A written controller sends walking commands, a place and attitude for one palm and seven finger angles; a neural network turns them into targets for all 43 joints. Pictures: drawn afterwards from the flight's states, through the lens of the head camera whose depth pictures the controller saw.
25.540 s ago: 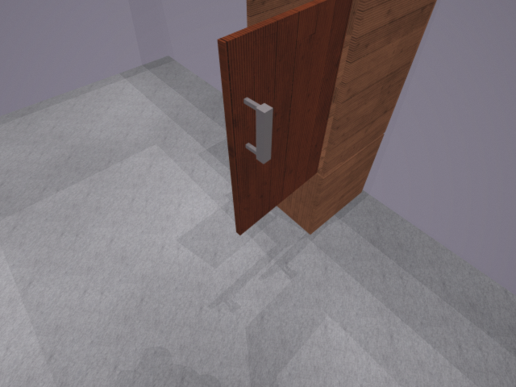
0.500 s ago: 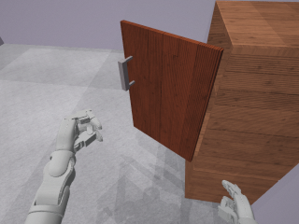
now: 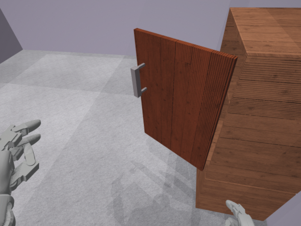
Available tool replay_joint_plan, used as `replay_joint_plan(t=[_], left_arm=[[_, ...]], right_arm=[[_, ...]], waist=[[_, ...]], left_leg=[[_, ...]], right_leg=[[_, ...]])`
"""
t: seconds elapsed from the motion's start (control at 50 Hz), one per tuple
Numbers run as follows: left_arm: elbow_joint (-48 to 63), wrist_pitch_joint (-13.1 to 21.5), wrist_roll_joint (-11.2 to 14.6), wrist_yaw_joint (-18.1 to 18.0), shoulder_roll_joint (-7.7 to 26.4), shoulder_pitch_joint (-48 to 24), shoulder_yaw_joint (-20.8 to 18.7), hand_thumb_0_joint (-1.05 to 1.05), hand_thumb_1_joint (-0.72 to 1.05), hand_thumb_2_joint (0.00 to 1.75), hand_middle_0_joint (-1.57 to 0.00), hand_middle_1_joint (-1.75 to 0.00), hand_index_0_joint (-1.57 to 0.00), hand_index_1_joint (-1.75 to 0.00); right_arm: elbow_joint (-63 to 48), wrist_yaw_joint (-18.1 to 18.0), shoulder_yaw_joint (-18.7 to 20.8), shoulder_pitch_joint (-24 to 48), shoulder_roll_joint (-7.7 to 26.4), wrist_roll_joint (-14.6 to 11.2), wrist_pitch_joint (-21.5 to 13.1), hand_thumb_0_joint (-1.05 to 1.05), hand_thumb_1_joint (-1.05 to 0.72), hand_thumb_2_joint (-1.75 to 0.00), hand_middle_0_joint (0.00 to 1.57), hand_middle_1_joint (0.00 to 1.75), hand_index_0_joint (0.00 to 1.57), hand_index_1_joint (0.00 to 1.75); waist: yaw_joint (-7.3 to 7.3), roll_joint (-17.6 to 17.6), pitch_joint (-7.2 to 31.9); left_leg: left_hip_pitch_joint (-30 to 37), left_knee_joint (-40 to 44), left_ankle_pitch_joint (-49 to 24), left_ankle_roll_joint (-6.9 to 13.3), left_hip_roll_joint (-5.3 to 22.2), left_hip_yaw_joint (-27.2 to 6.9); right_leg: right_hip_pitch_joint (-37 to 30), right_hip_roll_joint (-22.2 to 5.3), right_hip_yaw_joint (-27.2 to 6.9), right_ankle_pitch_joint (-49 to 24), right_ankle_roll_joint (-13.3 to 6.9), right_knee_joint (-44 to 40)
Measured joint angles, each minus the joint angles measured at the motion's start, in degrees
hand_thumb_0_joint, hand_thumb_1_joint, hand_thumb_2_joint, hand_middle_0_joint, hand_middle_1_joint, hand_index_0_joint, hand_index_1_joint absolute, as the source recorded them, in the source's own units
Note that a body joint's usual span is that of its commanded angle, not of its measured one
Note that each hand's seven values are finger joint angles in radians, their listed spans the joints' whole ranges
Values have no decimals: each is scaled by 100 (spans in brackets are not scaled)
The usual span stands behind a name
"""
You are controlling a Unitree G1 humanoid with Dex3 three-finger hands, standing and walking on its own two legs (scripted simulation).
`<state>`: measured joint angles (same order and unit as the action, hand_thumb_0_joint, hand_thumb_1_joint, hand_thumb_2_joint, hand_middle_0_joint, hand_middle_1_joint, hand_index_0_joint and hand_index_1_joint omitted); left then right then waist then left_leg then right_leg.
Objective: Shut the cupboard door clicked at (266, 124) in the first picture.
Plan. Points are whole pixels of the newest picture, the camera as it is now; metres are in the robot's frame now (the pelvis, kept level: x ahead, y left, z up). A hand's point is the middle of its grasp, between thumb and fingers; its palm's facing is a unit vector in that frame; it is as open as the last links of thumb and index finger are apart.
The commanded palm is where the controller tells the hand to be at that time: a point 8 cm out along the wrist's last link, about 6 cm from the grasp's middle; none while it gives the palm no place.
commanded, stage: draw the hand back to the body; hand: left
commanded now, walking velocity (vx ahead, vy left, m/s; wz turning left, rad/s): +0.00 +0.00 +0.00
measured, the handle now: (140, 80) +0.66 +0.13 +0.05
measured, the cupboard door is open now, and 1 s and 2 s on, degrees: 60 60 60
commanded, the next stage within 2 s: step back with the hand held close in 0.38 s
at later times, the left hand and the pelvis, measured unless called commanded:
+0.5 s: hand (37, 162) +0.19 +0.26 +0.16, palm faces +0.46 -0.79 -0.41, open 7.4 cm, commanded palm +0.14 +0.29 +0.17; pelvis +0.00 -0.01 +0.00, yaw +0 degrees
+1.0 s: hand (21, 168) +0.17 +0.28 +0.16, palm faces +0.36 -0.78 -0.52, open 7.4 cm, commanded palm +0.11 +0.31 +0.17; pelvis -0.04 +0.02 -0.01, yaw -2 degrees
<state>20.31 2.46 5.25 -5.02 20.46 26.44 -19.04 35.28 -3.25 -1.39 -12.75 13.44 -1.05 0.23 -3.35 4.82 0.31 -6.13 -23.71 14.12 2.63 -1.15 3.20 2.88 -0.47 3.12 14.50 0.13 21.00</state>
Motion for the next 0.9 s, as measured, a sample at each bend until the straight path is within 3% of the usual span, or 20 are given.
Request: replay_joint_plan(t=[0.08, 0.18, 0.3, 0.42, 0.54, 0.72, 0.9], left_arm=[[151, 116, 1, -70, 67, 236, -263, 2, 89, 90, -34, -44, -34, -45], [-51, 133, -49, -142, -158, -29, -143, 2, 90, 90, -26, -36, -26, -36], [-28, 103, -57, -110, -194, -66, 61, 2, 89, 90, -22, -32, -22, -32], [126, 168, -41, -86, -42, -7, -43, 2, 89, 90, -21, -30, -21, -31], [42, 195, -20, -46, -23, -3, -178, 2, 89, 90, -21, -30, -21, -31], [203, 463, -80, -88, 92, 272, -211, 2, 89, 90, -21, -30, -21, -31], [758, 520, -23, -127, 621, 539, -533, 2, 89, 90, -21, -30, -21, -31]], right_arm=[[30, -24, 80, 19, 58, -9, -123, 2, -91, -90, 20, 30, 20, 30], [56, -60, 107, 133, 115, 0, -253, 2, -91, -90, 20, 29, 20, 30], [55, -76, 49, 190, 1, 33, -351, 2, -91, -90, 20, 30, 20, 30], [46, -66, 9, 163, -59, 41, -399, 2, -90, -90, 20, 30, 20, 30], [19, -38, 30, 132, -33, 22, -297, 2, -90, -90, 20, 30, 20, 30], [-134, -92, 206, 266, 150, -9, 126, 2, -90, -90, 20, 30, 20, 30], [-492, -178, 243, 325, 71, -43, 382, 2, -91, -90, 20, 29, 20, 30]], waist=[[-52, 6, 14], [-111, 7, -73], [-70, -96, -51], [-21, -82, -21], [-6, -12, -27], [181, -12, 11], [308, -277, -23]], left_leg=[[-12, -29, 9, -3, -1, -20], [-51, -5, -55, 1, -31, -61], [-52, 24, -73, -32, 6, -51], [8, 2, -15, -70, 62, -28], [-74, -8, -12, -77, 85, -20], [-791, -438, 124, -9, 100, 25], [-1061, -581, 62, 120, 5, 211]], right_leg=[[3, -1, 20, 13, -3, 25], [60, -30, 64, 10, -7, 79], [78, 7, 51, 0, -44, 68], [2, 63, 23, 7, -75, 22], [78, 86, 14, 3, -81, 11], [759, 77, -24, 46, -13, 327], [1193, -42, -199, 52, 104, 726]])
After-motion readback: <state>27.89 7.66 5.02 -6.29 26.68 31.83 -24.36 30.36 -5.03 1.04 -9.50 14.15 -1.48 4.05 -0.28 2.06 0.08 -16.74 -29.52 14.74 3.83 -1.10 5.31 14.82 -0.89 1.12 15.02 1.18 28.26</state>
